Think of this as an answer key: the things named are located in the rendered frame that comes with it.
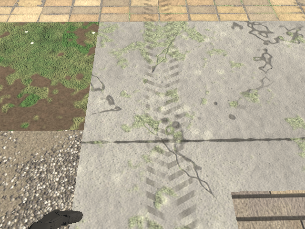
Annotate robot left hand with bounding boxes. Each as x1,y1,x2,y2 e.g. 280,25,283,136
28,209,83,229

